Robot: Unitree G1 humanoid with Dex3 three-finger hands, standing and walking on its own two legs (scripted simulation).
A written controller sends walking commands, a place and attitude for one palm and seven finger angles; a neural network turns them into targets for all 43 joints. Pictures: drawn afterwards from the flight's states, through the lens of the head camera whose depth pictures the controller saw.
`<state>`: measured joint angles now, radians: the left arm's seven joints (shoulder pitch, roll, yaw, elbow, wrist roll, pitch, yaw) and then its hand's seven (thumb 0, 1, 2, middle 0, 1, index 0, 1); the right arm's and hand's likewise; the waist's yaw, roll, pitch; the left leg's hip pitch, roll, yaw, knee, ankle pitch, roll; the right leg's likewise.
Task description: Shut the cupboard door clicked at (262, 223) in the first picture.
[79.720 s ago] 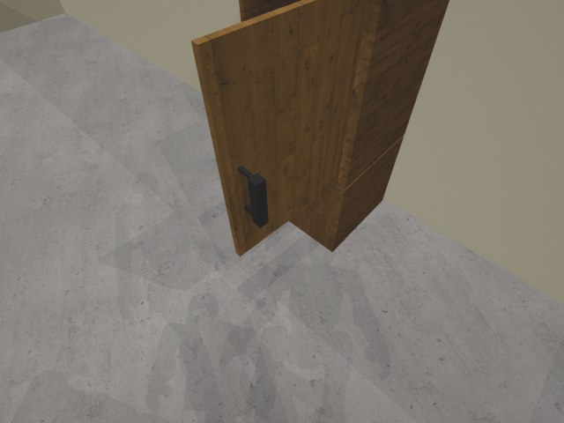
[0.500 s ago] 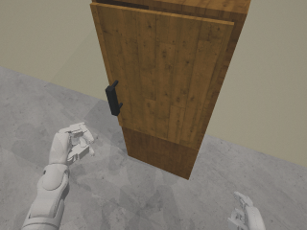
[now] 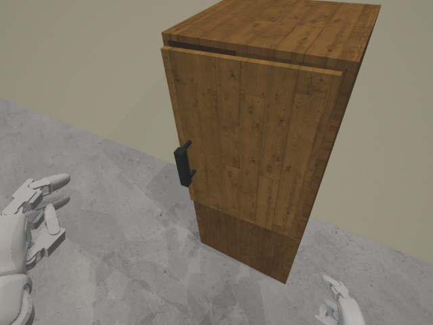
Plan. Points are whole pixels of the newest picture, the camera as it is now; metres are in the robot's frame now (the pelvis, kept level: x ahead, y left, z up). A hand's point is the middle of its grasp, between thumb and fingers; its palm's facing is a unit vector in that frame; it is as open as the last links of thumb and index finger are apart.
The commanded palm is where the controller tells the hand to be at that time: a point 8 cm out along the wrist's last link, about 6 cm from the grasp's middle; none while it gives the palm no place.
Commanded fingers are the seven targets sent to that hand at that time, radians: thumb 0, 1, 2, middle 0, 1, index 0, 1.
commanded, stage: draw the hand back to the body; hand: left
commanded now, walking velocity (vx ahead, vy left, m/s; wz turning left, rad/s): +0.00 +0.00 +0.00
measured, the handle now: (187, 163) +0.60 +0.18 -0.10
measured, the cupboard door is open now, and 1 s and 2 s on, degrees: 3 3 3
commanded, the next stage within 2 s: step back with the hand held close in 0.42 s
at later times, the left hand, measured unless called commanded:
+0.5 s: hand (47, 239) +0.18 +0.26 +0.16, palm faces +0.47 -0.79 -0.39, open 7.4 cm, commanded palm +0.13 +0.29 +0.18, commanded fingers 0.00 0.90 0.90 -0.20 -0.30 -0.20 -0.30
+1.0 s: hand (16, 259) +0.15 +0.29 +0.16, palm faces +0.43 -0.76 -0.48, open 7.4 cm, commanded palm +0.09 +0.32 +0.18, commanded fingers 0.00 0.90 0.90 -0.20 -0.30 -0.20 -0.30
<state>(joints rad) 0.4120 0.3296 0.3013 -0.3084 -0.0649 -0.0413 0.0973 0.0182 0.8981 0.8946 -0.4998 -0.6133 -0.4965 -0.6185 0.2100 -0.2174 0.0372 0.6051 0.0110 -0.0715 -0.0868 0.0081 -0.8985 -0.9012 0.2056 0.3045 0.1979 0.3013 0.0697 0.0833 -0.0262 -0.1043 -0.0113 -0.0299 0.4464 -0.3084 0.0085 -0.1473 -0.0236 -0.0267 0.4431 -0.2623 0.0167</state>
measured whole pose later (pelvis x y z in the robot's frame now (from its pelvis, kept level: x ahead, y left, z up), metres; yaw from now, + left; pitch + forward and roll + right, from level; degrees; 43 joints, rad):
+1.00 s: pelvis -0.06 +0.02 -0.01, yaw -1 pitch +1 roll +0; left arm 0.53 0.41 0.42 -0.42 -0.06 -0.17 0.14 0.02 0.89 0.89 -0.22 -0.30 -0.21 -0.30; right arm 0.20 -0.23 -0.01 0.56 0.02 0.01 -0.10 0.01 -0.90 -0.90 0.20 0.30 0.20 0.30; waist 0.01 0.03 -0.02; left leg -0.28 -0.04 0.00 0.53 -0.26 0.04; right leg -0.32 -0.05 0.01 0.51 -0.20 0.04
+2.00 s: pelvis -0.14 +0.01 -0.02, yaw +3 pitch +4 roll -3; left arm 0.52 0.42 0.49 -0.50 -0.04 -0.30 0.15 0.02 0.89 0.89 -0.21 -0.30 -0.21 -0.30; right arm 0.18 -0.19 -0.01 0.63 -0.01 -0.11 -0.08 0.01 -0.90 -0.90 0.21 0.30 0.20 0.30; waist 0.01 -0.01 -0.02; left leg -0.53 0.03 -0.01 0.61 -0.14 0.02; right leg -0.35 0.08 0.08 0.58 -0.29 0.02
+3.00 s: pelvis -0.37 +0.09 -0.02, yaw -5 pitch +0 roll -3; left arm 0.48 0.42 0.41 -0.49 -0.05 -0.17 0.18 0.01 0.89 0.89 -0.22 -0.30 -0.22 -0.30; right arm 0.31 -0.24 0.01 0.66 0.01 -0.07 -0.08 0.01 -0.90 -0.90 0.21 0.30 0.20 0.30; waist 0.01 -0.01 -0.13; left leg -0.41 0.04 0.03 0.67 -0.33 -0.01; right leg -0.16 0.02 -0.03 0.56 -0.41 0.00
